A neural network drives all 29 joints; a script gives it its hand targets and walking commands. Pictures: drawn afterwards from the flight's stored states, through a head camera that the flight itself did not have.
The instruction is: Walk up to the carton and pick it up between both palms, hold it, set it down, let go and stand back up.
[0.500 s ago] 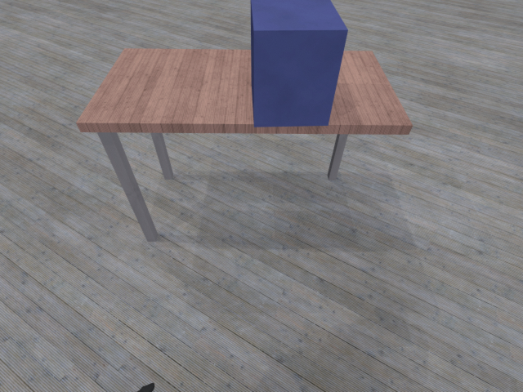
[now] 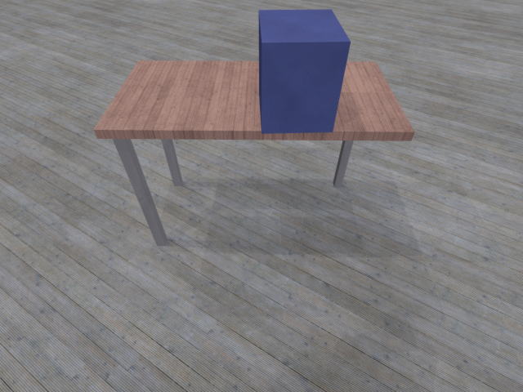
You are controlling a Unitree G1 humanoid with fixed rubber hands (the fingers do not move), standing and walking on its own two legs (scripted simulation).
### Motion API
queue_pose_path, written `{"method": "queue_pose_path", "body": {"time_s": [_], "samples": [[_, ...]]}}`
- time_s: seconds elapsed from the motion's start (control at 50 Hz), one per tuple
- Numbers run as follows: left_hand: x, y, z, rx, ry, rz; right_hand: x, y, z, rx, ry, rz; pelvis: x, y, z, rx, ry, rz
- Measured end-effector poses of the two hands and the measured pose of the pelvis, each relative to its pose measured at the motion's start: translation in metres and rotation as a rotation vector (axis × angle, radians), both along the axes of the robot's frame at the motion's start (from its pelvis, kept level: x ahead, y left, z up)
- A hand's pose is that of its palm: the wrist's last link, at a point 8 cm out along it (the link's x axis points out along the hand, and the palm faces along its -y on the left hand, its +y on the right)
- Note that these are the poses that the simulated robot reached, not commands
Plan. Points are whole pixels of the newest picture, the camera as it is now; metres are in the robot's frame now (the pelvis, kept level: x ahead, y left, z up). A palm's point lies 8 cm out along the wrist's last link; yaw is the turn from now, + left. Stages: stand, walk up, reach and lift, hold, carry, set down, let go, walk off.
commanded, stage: stand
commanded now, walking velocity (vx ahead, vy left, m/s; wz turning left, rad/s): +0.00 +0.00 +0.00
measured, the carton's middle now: (296, 72) +0.96 -0.08 +0.04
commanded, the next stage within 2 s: walk up in 1.72 s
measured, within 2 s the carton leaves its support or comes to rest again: neither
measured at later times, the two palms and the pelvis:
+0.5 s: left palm out of the picture +0.00 +0.20 -0.14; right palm out of the picture +0.00 -0.21 -0.14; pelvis +0.01 -0.01 +0.00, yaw +0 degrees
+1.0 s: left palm out of the picture +0.00 +0.17 -0.14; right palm out of the picture +0.01 -0.23 -0.14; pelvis +0.03 -0.02 +0.01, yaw +0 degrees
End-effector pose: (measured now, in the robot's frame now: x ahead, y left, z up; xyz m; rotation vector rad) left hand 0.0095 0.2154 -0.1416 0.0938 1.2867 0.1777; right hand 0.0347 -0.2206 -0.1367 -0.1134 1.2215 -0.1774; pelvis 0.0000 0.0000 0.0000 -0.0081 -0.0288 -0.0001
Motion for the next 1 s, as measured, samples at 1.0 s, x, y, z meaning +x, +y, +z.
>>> {"method": "queue_pose_path", "body": {"time_s": [1.0], "samples": [[-0.005,-0.041,-0.002,-0.032,0.144,0.023,-0.024,-0.006,-0.005,0.038,0.194,-0.031,0.028,-0.024,0.006,0.009,0.015,-0.003]]}}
